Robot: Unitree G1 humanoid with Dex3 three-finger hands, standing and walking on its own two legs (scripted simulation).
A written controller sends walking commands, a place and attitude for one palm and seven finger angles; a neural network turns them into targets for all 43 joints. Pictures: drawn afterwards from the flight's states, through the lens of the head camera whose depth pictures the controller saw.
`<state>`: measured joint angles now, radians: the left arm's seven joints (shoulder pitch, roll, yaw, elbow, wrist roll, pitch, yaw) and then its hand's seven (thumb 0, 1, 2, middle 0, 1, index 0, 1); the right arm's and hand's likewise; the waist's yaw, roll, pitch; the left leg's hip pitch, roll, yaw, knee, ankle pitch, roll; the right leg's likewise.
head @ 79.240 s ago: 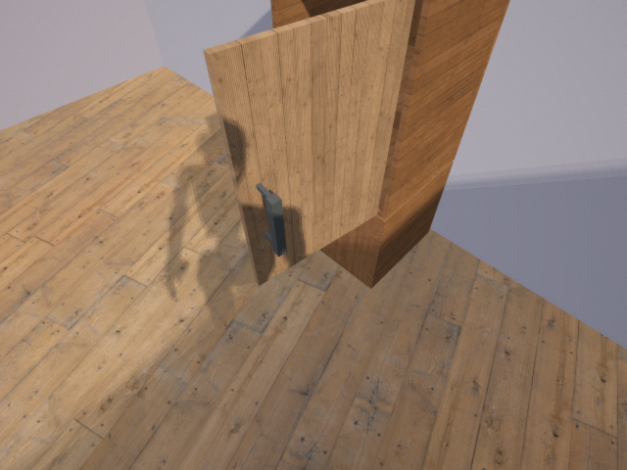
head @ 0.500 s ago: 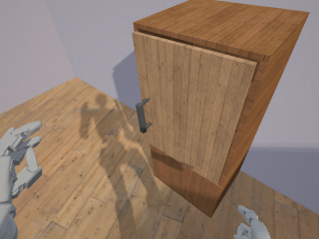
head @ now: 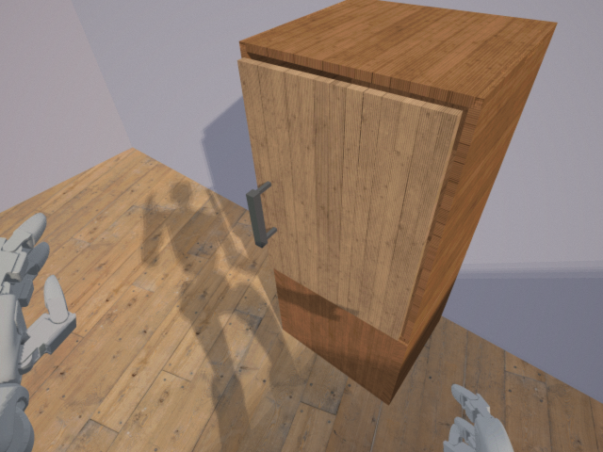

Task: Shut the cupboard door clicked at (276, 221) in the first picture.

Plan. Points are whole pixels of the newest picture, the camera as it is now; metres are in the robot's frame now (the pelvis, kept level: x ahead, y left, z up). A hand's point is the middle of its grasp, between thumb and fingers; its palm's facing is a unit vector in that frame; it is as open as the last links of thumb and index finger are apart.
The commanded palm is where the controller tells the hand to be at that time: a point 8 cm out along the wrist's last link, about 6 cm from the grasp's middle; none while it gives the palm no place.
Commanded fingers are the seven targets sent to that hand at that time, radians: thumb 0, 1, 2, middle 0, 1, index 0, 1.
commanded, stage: step back with the hand held close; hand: left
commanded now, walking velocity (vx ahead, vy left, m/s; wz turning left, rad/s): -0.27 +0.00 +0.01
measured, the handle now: (263, 214) +0.65 +0.18 -0.10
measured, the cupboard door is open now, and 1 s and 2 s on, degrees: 2 2 2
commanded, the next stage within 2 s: stop stepping back and stand still in 1.36 s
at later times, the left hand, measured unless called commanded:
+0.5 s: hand (40, 345) +0.16 +0.28 +0.16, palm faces +0.43 -0.77 -0.47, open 7.4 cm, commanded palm +0.10 +0.32 +0.17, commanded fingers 0.00 0.90 0.90 -0.20 -0.30 -0.20 -0.30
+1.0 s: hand out of the picture +0.10 +0.30 +0.16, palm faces +0.49 -0.72 -0.48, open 7.4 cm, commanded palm +0.03 +0.33 +0.17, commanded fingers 0.00 0.90 0.90 -0.20 -0.30 -0.20 -0.30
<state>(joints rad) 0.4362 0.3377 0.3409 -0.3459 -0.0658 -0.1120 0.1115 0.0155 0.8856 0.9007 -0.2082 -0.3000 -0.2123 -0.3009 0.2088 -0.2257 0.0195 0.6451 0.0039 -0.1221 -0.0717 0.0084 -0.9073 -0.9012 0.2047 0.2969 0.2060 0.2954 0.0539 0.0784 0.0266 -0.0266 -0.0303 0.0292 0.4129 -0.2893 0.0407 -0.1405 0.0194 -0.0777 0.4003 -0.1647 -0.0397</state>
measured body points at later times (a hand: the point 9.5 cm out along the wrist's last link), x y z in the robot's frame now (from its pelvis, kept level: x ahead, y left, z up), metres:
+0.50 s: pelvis -0.04 +0.02 -0.02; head -0.05 +0.01 +0.43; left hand +0.13 +0.32 +0.19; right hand +0.13 -0.23 -0.10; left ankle -0.03 +0.09 -0.74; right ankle +0.04 -0.09 -0.74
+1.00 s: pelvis -0.09 +0.02 -0.02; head -0.08 +0.04 +0.43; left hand +0.07 +0.34 +0.19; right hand +0.08 -0.22 -0.09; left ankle -0.03 +0.09 -0.74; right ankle -0.06 -0.11 -0.72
